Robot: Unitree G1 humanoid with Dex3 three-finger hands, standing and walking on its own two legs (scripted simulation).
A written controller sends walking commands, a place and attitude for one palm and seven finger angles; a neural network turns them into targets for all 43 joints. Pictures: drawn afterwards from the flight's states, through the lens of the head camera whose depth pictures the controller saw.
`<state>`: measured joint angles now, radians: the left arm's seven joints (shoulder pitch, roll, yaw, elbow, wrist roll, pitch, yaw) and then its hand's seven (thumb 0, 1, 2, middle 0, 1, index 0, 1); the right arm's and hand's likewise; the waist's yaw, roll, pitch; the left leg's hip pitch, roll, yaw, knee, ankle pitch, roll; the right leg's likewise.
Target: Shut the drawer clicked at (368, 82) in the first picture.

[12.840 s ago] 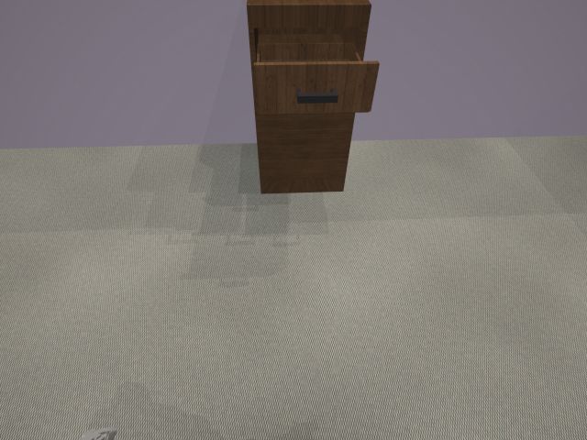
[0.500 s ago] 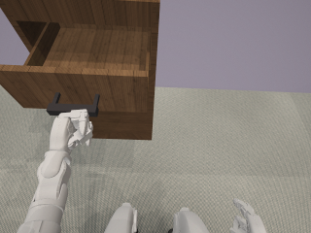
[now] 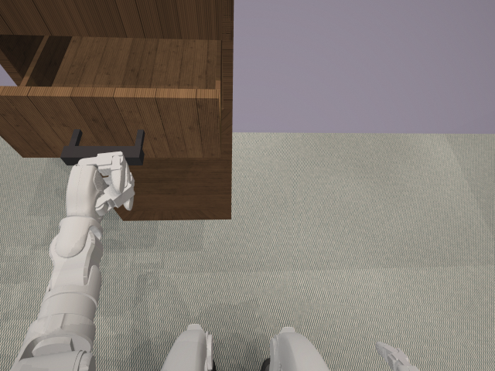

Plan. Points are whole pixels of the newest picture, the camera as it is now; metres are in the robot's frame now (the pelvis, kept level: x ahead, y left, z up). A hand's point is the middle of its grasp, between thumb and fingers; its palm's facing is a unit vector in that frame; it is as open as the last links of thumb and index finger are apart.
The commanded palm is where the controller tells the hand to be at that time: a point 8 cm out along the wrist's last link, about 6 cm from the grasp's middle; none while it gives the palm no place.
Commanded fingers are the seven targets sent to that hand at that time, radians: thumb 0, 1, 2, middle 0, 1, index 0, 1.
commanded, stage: push the drawer shut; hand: left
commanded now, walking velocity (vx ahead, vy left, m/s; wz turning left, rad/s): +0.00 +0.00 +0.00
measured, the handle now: (106, 145) +0.47 +0.24 +0.04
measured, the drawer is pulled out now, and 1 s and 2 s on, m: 0.14 0.02 0.00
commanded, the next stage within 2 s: pull the fist back off the drawer in 1.54 s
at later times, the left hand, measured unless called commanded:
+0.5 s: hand (133, 156) +0.45 +0.19 +0.03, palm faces +0.03 -1.00 -0.04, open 3.2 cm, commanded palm +0.44 +0.24 +0.04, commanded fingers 0.00 0.90 0.90 -1.40 -1.60 -1.40 -1.60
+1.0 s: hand (138, 126) +0.51 +0.20 +0.04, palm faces +0.04 -1.00 -0.02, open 3.4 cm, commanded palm +0.50 +0.24 +0.04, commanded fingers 0.00 0.90 0.90 -1.40 -1.60 -1.40 -1.60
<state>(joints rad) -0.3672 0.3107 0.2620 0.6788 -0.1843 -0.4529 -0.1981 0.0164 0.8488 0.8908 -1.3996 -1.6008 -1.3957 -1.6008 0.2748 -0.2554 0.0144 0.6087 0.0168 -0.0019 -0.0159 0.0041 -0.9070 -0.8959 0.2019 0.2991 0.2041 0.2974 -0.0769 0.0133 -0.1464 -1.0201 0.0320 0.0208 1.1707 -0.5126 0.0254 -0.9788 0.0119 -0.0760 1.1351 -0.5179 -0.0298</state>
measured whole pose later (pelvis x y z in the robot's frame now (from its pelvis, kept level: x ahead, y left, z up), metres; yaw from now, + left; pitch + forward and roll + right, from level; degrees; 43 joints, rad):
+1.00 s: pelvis -0.01 +0.01 -0.02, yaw -2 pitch +26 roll -4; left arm -0.88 0.52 0.43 1.14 -0.07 -0.45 -0.21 0.06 0.83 0.88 -1.40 -1.60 -1.40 -1.60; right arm 0.36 -0.27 0.05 0.63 -0.02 0.08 0.01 0.00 -0.91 -0.90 0.20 0.30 0.20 0.30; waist -0.19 0.03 -0.13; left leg -1.18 0.06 0.01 1.24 -0.52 0.04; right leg -1.13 0.04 -0.08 1.17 -0.50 -0.02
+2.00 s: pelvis -0.05 +0.01 -0.04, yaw -2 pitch +30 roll -7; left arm -1.19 0.69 0.36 1.30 0.01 -0.34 -0.18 0.04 0.63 0.91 -1.40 -1.60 -1.40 -1.60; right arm 0.40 -0.27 0.10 0.65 -0.06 -0.01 0.01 0.00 -0.91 -0.90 0.20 0.30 0.21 0.30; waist -0.27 0.03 -0.11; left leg -1.39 0.04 -0.05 1.33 -0.47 0.04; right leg -1.29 0.02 -0.14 1.22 -0.45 -0.02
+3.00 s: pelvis +0.04 +0.01 +0.06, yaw +0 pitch +12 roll -2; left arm -0.13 0.32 0.21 0.32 -0.19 -0.21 -0.14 0.01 0.90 0.90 -1.40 -1.60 -1.40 -1.60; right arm 0.25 -0.25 0.02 0.52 0.05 0.05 -0.02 0.00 -0.91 -0.90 0.20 0.30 0.20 0.30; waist -0.04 0.03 -0.12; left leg -0.61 0.01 0.03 0.85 -0.45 0.04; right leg -0.56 0.02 -0.05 0.79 -0.43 -0.01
